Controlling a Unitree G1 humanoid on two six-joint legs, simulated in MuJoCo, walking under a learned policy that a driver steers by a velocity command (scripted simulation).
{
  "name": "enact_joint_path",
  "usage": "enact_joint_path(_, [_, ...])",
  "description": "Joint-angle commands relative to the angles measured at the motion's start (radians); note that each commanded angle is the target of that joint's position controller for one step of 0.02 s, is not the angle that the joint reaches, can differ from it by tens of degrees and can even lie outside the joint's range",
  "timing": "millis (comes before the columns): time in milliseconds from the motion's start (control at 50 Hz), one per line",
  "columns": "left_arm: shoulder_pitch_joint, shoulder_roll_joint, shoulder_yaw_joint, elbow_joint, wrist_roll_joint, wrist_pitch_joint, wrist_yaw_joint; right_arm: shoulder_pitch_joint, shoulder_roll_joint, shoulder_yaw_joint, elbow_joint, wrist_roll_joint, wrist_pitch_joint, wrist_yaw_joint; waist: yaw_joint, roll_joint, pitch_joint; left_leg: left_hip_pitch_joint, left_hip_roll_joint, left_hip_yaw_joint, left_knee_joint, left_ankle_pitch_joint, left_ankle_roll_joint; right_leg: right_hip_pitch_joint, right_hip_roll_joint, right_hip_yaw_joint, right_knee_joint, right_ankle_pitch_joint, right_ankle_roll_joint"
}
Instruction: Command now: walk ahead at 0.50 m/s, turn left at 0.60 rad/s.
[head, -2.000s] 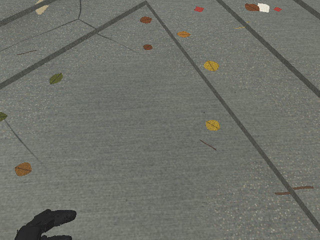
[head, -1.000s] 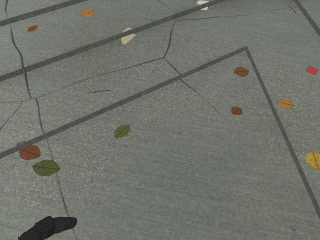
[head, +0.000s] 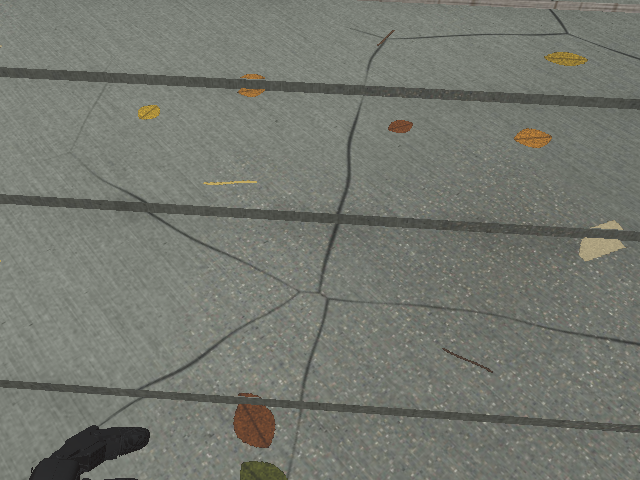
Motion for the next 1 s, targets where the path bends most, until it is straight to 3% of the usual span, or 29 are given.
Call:
enact_joint_path(20, [0.289,0.171,0.062,0.000,-0.015,0.006,0.006,0.043,-0.129,-0.010,-0.092,0.019,-0.024,0.000,0.145,-0.217,-0.223,-0.646,0.073,0.024,0.551,-0.032,-0.031,0.738,-0.445,0.713,-0.239,-0.459,-0.217])
enact_joint_path(40, [0.242,0.134,0.051,-0.008,-0.011,0.016,0.012,-0.049,-0.154,-0.018,-0.104,0.009,-0.018,0.001,0.150,-0.134,-0.117,-0.644,0.109,0.067,0.557,0.048,-0.035,0.609,-0.404,0.553,-0.249,-0.395,-0.177])
enact_joint_path(60, [0.198,0.117,0.043,-0.005,-0.004,0.022,0.014,-0.096,-0.142,-0.019,-0.115,-0.002,-0.016,0.002,0.131,-0.091,-0.043,-0.614,0.138,0.086,0.516,0.107,-0.039,0.485,-0.360,0.434,-0.274,-0.271,-0.163])
enact_joint_path(80, [0.174,0.095,0.036,0.002,0.001,0.022,0.018,-0.113,-0.126,-0.022,-0.119,-0.006,-0.013,0.006,0.110,-0.100,-0.009,-0.581,0.168,0.086,0.469,0.147,-0.037,0.410,-0.326,0.346,-0.297,-0.179,-0.151])
enact_joint_path(120, [0.165,0.091,0.035,0.016,0.000,0.014,0.019,-0.097,-0.079,-0.016,-0.118,0.004,-0.002,0.013,0.089,-0.132,0.005,-0.525,0.194,0.112,0.424,0.184,-0.037,0.339,-0.293,0.227,-0.344,-0.081,-0.148])
enact_joint_path(160, [0.175,0.113,0.044,0.034,-0.006,0.005,0.019,-0.124,-0.052,-0.009,-0.135,0.001,0.004,0.016,0.088,-0.113,0.015,-0.554,0.207,0.121,0.374,0.227,-0.045,0.334,-0.299,0.152,-0.374,0.006,-0.168])
enact_joint_path(240, [0.186,0.150,0.055,0.057,-0.006,0.009,0.023,-0.192,-0.038,-0.002,-0.155,-0.001,-0.004,0.030,0.102,-0.084,0.017,-0.578,0.210,0.144,0.187,0.409,-0.056,0.382,-0.290,0.005,-0.390,0.154,-0.166])
enact_joint_path(300, [0.214,0.170,0.057,0.074,-0.011,0.021,0.029,-0.296,-0.018,0.009,-0.179,-0.002,-0.014,0.051,0.141,-0.073,0.044,-0.533,0.193,0.203,0.019,0.527,-0.046,0.400,-0.274,-0.093,-0.391,0.187,-0.142])
enact_joint_path(380, [0.266,0.206,0.067,0.103,-0.031,0.043,0.031,-0.387,-0.023,0.010,-0.223,0.002,-0.014,0.074,0.156,-0.074,0.072,-0.516,0.169,0.254,-0.103,0.478,-0.010,0.504,-0.312,-0.150,-0.355,0.279,-0.120])
enact_joint_path(440, [0.260,0.251,0.080,0.102,-0.045,0.064,0.040,-0.310,-0.081,-0.019,-0.224,-0.007,-0.005,0.078,0.079,-0.118,-0.005,-0.349,0.080,0.329,-0.131,0.324,0.052,0.560,-0.317,-0.204,-0.148,0.738,-0.091])
enact_joint_path(460, [0.248,0.255,0.080,0.097,-0.049,0.073,0.044,-0.187,-0.119,-0.043,-0.194,-0.006,-0.002,0.074,0.003,-0.109,-0.070,-0.180,0.038,0.346,-0.177,0.338,0.086,0.521,-0.298,-0.229,0.025,0.814,-0.071])
enact_joint_path(480, [0.250,0.229,0.068,0.090,-0.041,0.073,0.050,-0.006,-0.178,-0.076,-0.143,-0.003,0.006,0.058,-0.086,-0.068,-0.158,0.107,0.030,0.296,-0.223,0.383,0.127,0.354,-0.264,-0.242,0.274,0.694,-0.034])
enact_joint_path(500, [0.334,0.096,0.024,0.041,0.013,0.059,0.040,0.039,-0.295,-0.098,-0.129,0.006,0.009,0.039,-0.014,0.203,-0.247,0.490,0.293,-0.148,-0.216,0.370,0.264,-0.085,-0.136,-0.230,0.644,-0.149,0.025])
enact_joint_path(520, [0.300,0.094,0.007,0.011,0.000,0.021,0.028,0.043,-0.281,-0.083,-0.170,0.005,-0.010,0.045,-0.018,0.201,-0.424,0.607,0.432,-0.606,-0.397,0.151,0.398,-0.286,-0.005,0.005,0.845,-0.518,0.037])
enact_joint_path(540, [0.166,0.182,0.031,-0.015,-0.044,-0.002,0.017,0.027,-0.203,-0.058,-0.157,-0.006,-0.026,0.052,-0.063,0.086,-0.311,0.536,0.400,-0.485,-0.450,0.164,0.326,-0.383,-0.065,0.072,0.857,-0.422,0.019])
enact_joint_path(560, [0.132,0.172,0.026,-0.032,-0.051,-0.016,0.016,-0.019,-0.179,-0.050,-0.151,-0.007,-0.037,0.052,-0.030,0.059,-0.192,0.391,0.363,-0.357,-0.458,0.235,0.290,-0.379,-0.102,0.062,0.779,-0.328,0.004])
enact_joint_path(580, [0.140,0.164,0.025,-0.015,-0.029,-0.018,0.023,-0.090,-0.150,-0.039,-0.157,-0.005,-0.040,0.050,0.020,-0.004,-0.124,0.243,0.321,-0.257,-0.464,0.331,0.259,-0.316,-0.139,0.063,0.694,-0.266,0.012])
enact_joint_path(600, [0.157,0.174,0.032,-0.008,-0.010,-0.011,0.026,-0.142,-0.125,-0.029,-0.169,-0.012,-0.040,0.046,0.058,0.011,-0.088,0.132,0.289,-0.190,-0.485,0.422,0.247,-0.244,-0.161,0.066,0.628,-0.225,0.023])
enact_joint_path(620, [0.172,0.173,0.034,-0.006,-0.005,0.000,0.024,-0.169,-0.119,-0.025,-0.179,-0.021,-0.040,0.042,0.083,0.035,-0.076,0.060,0.269,-0.165,-0.509,0.470,0.246,-0.191,-0.168,0.066,0.605,-0.201,0.034])
enact_joint_path(680, [0.173,0.130,0.025,-0.007,0.007,0.027,0.025,-0.163,-0.134,-0.028,-0.159,-0.018,-0.045,0.025,0.098,0.035,-0.057,-0.058,0.237,-0.077,-0.532,0.607,0.254,-0.150,-0.149,0.031,0.513,-0.137,0.083])
enact_joint_path(780, [0.013,0.060,-0.008,-0.042,-0.006,0.037,0.012,-0.093,-0.114,-0.011,-0.099,-0.016,-0.037,0.012,0.019,0.068,-0.001,-0.063,0.206,0.033,-0.560,0.490,0.183,-0.141,-0.132,0.002,0.187,0.113,0.099])
enact_joint_path(820, [-0.045,0.067,-0.012,-0.061,-0.016,0.037,0.004,-0.048,-0.137,-0.011,-0.075,-0.021,-0.040,0.023,-0.016,0.075,0.013,-0.045,0.243,0.022,-0.579,0.450,0.180,-0.104,-0.108,-0.033,0.147,0.131,0.076])
enact_joint_path(840, [-0.040,0.097,-0.002,-0.063,-0.020,0.032,0.001,-0.040,-0.142,-0.010,-0.067,-0.025,-0.046,0.028,-0.010,0.084,0.010,-0.011,0.272,0.011,-0.576,0.480,0.184,-0.112,-0.098,-0.045,0.172,0.092,0.050])
enact_joint_path(880, [-0.059,0.111,0.002,-0.079,-0.023,0.025,-0.007,-0.024,-0.140,-0.008,-0.043,-0.017,-0.044,0.029,-0.009,0.087,0.037,0.109,0.306,0.020,-0.550,0.553,0.171,-0.195,-0.095,-0.048,0.144,0.015,0.000])
enact_joint_path(900, [-0.049,0.106,0.000,-0.082,-0.022,0.023,-0.014,-0.021,-0.142,-0.007,-0.036,-0.018,-0.037,0.027,0.001,0.094,0.033,0.153,0.314,0.036,-0.519,0.638,0.160,-0.193,-0.080,-0.066,0.134,-0.025,-0.022])
enact_joint_path(940, [0.104,0.128,0.019,-0.043,-0.014,0.022,-0.020,-0.063,-0.143,-0.004,-0.042,-0.024,-0.024,0.013,0.094,0.106,-0.063,0.142,0.269,0.125,-0.354,1.018,0.113,0.039,-0.009,-0.121,0.087,-0.017,-0.074])
enact_joint_path(960, [0.221,0.179,0.042,-0.013,-0.011,0.023,-0.019,-0.045,-0.117,0.004,-0.065,-0.024,-0.025,0.002,0.128,0.056,-0.166,0.004,0.204,0.184,-0.173,1.121,0.061,0.296,-0.034,-0.026,0.105,0.005,-0.132])
enact_joint_path(980, [0.355,0.239,0.070,0.004,-0.016,0.033,-0.014,-0.010,-0.101,0.014,-0.082,-0.028,-0.030,-0.005,0.173,-0.116,-0.285,-0.233,0.122,0.248,0.137,0.910,-0.013,0.555,-0.174,0.293,0.016,-0.186,-0.243])
enact_joint_path(1000, [0.434,0.231,0.068,0.020,-0.025,0.040,-0.010,-0.072,-0.082,0.023,-0.099,-0.038,-0.041,0.002,0.216,-0.315,-0.309,-0.464,-0.009,0.183,0.429,0.152,-0.046,0.690,-0.317,0.704,-0.206,-0.382,-0.333])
